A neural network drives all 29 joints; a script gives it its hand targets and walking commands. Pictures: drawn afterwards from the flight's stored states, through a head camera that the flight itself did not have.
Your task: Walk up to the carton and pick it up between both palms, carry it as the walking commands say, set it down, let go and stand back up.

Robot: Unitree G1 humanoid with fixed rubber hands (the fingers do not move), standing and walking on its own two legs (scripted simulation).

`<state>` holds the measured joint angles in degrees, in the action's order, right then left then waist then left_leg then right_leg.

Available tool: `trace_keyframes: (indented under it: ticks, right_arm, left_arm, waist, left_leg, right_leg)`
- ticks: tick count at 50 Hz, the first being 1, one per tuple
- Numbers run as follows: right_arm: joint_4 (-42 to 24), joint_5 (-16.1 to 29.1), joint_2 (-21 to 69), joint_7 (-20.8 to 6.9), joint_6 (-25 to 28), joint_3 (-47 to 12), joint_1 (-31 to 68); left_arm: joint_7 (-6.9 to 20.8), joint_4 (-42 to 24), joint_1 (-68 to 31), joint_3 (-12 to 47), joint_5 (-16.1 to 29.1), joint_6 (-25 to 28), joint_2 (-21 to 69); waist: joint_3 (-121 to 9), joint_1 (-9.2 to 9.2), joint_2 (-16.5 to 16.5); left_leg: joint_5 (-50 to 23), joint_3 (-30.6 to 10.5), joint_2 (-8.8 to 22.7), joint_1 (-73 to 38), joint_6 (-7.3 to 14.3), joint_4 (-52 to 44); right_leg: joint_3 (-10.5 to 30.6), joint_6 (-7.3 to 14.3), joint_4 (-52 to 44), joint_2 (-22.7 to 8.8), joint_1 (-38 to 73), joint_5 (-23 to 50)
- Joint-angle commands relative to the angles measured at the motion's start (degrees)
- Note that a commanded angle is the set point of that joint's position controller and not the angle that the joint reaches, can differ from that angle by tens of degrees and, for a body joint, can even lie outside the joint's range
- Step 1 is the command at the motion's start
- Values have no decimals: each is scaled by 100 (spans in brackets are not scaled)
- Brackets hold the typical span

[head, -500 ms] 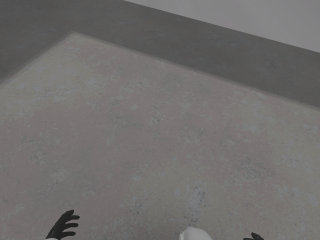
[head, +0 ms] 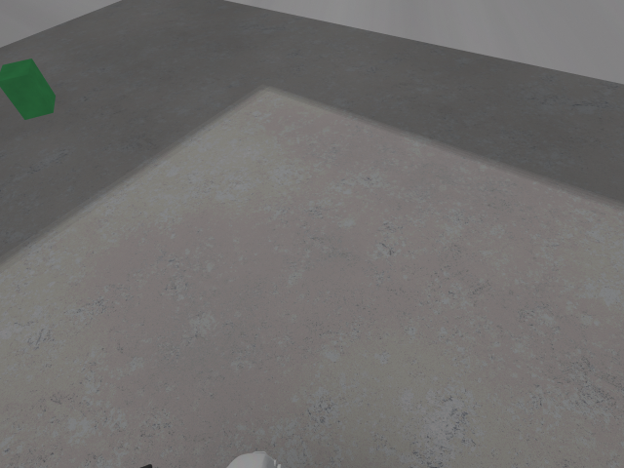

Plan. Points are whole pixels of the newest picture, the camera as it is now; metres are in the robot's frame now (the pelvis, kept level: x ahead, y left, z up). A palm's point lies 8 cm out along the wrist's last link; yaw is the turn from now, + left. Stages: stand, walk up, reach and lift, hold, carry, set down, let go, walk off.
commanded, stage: walk up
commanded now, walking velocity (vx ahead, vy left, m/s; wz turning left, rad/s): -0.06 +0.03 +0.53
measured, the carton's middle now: (28, 89) +2.44 +1.91 -0.65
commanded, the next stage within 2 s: none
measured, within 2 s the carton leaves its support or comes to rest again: neither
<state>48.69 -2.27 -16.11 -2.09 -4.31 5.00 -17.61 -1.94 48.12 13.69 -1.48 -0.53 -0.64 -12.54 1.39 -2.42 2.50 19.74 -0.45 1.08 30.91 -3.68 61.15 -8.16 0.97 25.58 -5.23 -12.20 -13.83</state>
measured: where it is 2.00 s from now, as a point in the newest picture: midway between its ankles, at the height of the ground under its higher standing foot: (236, 320)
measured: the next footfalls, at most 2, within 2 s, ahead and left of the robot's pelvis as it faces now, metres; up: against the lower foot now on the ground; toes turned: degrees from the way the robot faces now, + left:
left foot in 0.22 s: +0.00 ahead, +0.16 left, +0.00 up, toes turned +13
right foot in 0.76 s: +0.31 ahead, -0.01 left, +0.00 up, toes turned +14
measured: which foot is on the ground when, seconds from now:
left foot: up 0.00-0.20, down 0.22-0.76, up 0.78-1.00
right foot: down 0.00-0.22, up 0.24-0.74, down 0.76-1.00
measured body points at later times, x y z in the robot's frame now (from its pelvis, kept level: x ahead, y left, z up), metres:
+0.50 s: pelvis +0.03 +0.08 +0.01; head +0.02 +0.11 +0.46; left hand +0.03 +0.35 -0.14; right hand +0.13 -0.16 -0.12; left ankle -0.04 +0.15 -0.75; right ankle +0.13 -0.08 -0.67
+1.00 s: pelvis +0.28 +0.07 +0.00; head +0.32 +0.05 +0.45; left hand +0.17 +0.30 -0.13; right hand +0.45 -0.14 -0.15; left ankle +0.21 +0.20 -0.66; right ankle +0.27 -0.02 -0.75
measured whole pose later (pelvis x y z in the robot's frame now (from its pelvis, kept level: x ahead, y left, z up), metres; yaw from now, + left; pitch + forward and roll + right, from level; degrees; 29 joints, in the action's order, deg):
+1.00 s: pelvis +0.28 +0.07 +0.00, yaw +27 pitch +3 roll +1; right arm 52.1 -3.6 -13.7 -1.4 1.2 7.1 -16.9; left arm 0.8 57.1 19.7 -1.4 -0.2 5.3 -11.7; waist -0.8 1.5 2.6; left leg 12.6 2.1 4.9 34.0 0.2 63.3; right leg -13.5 1.9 21.4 -2.5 -8.2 -16.5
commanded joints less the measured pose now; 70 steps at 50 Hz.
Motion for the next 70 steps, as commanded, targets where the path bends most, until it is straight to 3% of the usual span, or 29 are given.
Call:
trace_keyframes:
  ticks: [1, 4, 8, 10, 11, 12, 13, 15, 17, 26, 33, 35, 37, 38, 39, 40, 41, 43, 45, 50, 53, 56, 61, 62, 63, 64, 65, 67, 70]
  right_arm:
    - [-454, 86, -136, -60, 32, -37, 395]
    - [-543, 101, -25, -61, 51, -108, 707]
    - [-621, 91, -12, -2, 168, -97, 685]
    - [-362, 15, -149, 77, 282, 11, 12]
    - [-239, 12, -583, 112, 342, 151, -678]
    - [-221, -42, -1272, 150, 373, 288, -1228]
    - [-74, 72, -1348, 195, 357, 291, -1141]
    - [-189, 144, -913, 246, 430, 177, -86]
    - [-314, 149, -562, 220, 581, 42, 493]
    - [233, 116, -409, 278, 827, -45, -369]
    - [496, 81, -420, 314, 904, -4, -866]
    - [558, 51, -439, 314, 893, 16, -948]
    - [473, 45, -463, 270, 911, 38, -740]
    - [300, 93, -308, 240, 947, 49, -682]
    - [63, 123, 210, 263, 966, 6, -810]
    - [182, -35, -137, 279, 959, 127, -703]
    - [190, -15, -51, 247, 937, 163, -528]
    - [287, -60, 182, 173, 836, 136, -444]
    - [256, -170, 309, 100, 708, 176, -543]
    - [-161, -127, 397, -13, 531, 153, 235]
    - [-472, -106, 456, -78, 480, 93, 1026]
    - [-725, -75, 478, -129, 504, 80, 1474]
    - [-632, -108, 160, 5, 626, 218, 688]
    - [-464, -118, 45, 54, 680, 270, 83]
    - [-264, -198, -369, 127, 733, 381, -690]
    - [-148, -236, -879, 194, 727, 456, -1025]
    - [-7, -162, -861, 241, 655, 488, -1417]
    - [-180, -141, -515, 227, 723, 369, -518]
    - [-14, 67, -183, 198, 827, 169, -138]
  left_arm:
    - [-16, -311, 583, -306, -67, 112, -1078]
    - [14, -317, 588, -321, -133, 86, -1120]
    - [50, -200, 709, -363, -80, 14, -1235]
    - [142, -157, 814, -242, -102, 58, -1015]
    - [234, -328, 589, -93, -176, 109, -696]
    - [290, -674, 56, 33, -214, 124, -439]
    - [305, -980, -955, -11, -201, 82, -687]
    - [399, -634, -611, -130, -212, 77, -867]
    - [403, -31, 220, -206, -220, 77, -911]
    - [431, -252, -1012, -236, -180, 127, -769]
    - [460, -382, -1482, -154, -111, 201, -683]
    - [426, -318, -1219, -159, -73, 260, -676]
    - [260, 184, 18, -297, -19, 365, -857]
    - [160, 430, 913, -435, -12, 429, -1351]
    - [136, 499, 1323, -527, -7, 423, -1998]
    - [137, 600, 1228, -495, -73, 414, -1749]
    - [166, 627, 828, -351, -73, 443, -1256]
    - [225, 543, 449, -228, -37, 541, -816]
    - [251, 553, 576, -163, 37, 604, -687]
    - [266, 725, 944, -101, 45, 751, -611]
    - [239, 818, 1177, -70, 28, 742, -680]
    - [175, 942, 1555, -117, 41, 739, -848]
    - [105, 775, 1570, -226, 135, 605, -1015]
    - [137, 649, 1394, -246, 191, 570, -1057]
    - [174, 406, 1210, -164, 204, 591, -1014]
    - [224, -26, 1013, -3, 176, 615, -670]
    - [206, -102, 779, -116, 101, 612, -739]
    - [206, 41, 593, -109, 24, 575, -601]
    - [259, 195, 672, -191, -105, 340, -608]
  waist:
    - [-38, 360, -1557]
    - [-58, 420, -1724]
    - [-351, 426, -1723]
    - [-932, 176, -704]
    - [-1155, -194, 696]
    - [-1277, -465, 1506]
    - [-666, -662, 1293]
    - [-10, -75, 844]
    - [63, 246, 752]
    - [646, -36, 808]
    - [553, -98, 732]
    - [346, 14, 654]
    - [-441, 540, 133]
    - [-1225, 882, -563]
    - [-1914, 913, -2188]
    - [-1598, 839, -1827]
    - [-899, 645, -1275]
    - [-245, 431, -708]
    - [-33, 388, -953]
    - [208, 345, -959]
    - [559, 530, -784]
    - [521, 638, -778]
    - [-544, 182, -948]
    - [-866, -146, -875]
    - [-1281, -488, -625]
    - [-1402, -418, 610]
    - [-1631, -380, 191]
    - [-650, 61, -480]
    - [-42, 317, -66]
  left_leg:
    - [38, 208, 152, 190, -58, -562]
    - [332, 454, 67, -303, 47, -1414]
    - [356, 704, -98, -903, 147, -2539]
    - [-32, 402, -22, -2746, 226, -3599]
    - [894, -889, 955, -4052, 558, -4122]
    - [2583, -3012, 2309, -4385, 1180, -4724]
    - [3486, -3610, 2429, -3577, 1600, -5409]
    - [2485, -2717, 1821, -2933, 1298, -5542]
    - [1223, -1630, 1187, -2453, 1093, -5297]
    - [487, -1547, 1159, -2473, 1238, -5571]
    - [-1144, -1637, 1317, -2602, 1174, -5209]
    - [-2054, -1620, 1355, -2586, 1122, -4821]
    - [-3480, -1095, 874, -1891, 860, -3381]
    - [-2420, -855, 430, -970, 733, -1946]
    - [1097, -264, -401, 612, 532, -348]
    - [1014, -537, -83, 743, 455, 294]
    - [659, -503, 172, 687, 496, 523]
    - [-85, -310, 582, 586, 484, 528]
    - [-495, -40, 569, 523, 453, 545]
    - [-1116, 350, 483, 742, 343, -205]
    - [-1166, 732, 379, 498, 324, -1352]
    - [-1141, 949, 226, 209, 443, -2120]
    - [-595, 1117, -349, -1439, 841, -2795]
    - [-931, 971, -316, -2570, 1014, -3168]
    - [-991, 41, 272, -4318, 1342, -3082]
    - [-2959, -2068, 1950, -5726, 1958, -3234]
    - [-3686, -2811, 2332, -5251, 2233, -3674]
    - [-4018, -1914, 2021, -3816, 1924, -3914]
    - [-3842, -975, 1400, -2659, 1451, -4378]
  right_leg:
    - [544, 207, -615, -1397, 171, 2239]
    - [351, 361, -612, -1353, -13, 1653]
    - [165, 464, -183, -1477, 193, 2508]
    - [-266, 63, 640, -1072, -812, 718]
    - [-533, -174, 1826, -647, -2209, -1510]
    - [-162, -373, 3109, -268, -3572, -2428]
    - [658, -430, 3429, -308, -3968, -1797]
    - [733, -580, 3417, -414, -3530, -693]
    - [489, -614, 3318, -325, -2716, -45]
    - [360, -871, 2351, -120, -2826, 377]
    - [348, -651, 950, 0, -2025, 269]
    - [249, -509, 507, 89, -1415, 94]
    - [-3, -286, -253, 338, 868, 388]
    - [913, -98, -468, -547, 2388, -403]
    - [2896, 236, -851, -2254, 3649, -334]
    - [3237, 271, -1083, -2246, 2809, -503]
    - [2730, 181, -1147, -1983, 1807, -639]
    - [1655, 43, -1121, -1612, 849, 615]
    - [936, -65, -1166, -1215, 499, 1535]
    - [175, 61, -1326, -984, 470, 2617]
    - [-66, 117, -1538, -961, 445, 2718]
    - [-172, 148, -1361, -1103, 910, 3666]
    - [-449, 119, 499, -1186, 1569, 6509]
    - [-559, 2, 1420, -1084, 982, 6281]
    - [-453, -188, 2926, -891, -485, 4655]
    - [-248, -372, 4697, -131, -2570, -1146]
    - [339, -361, 5438, 118, -2789, -1285]
    - [669, -369, 5201, -380, -2524, -591]
    - [568, -547, 4194, -578, -1915, -465]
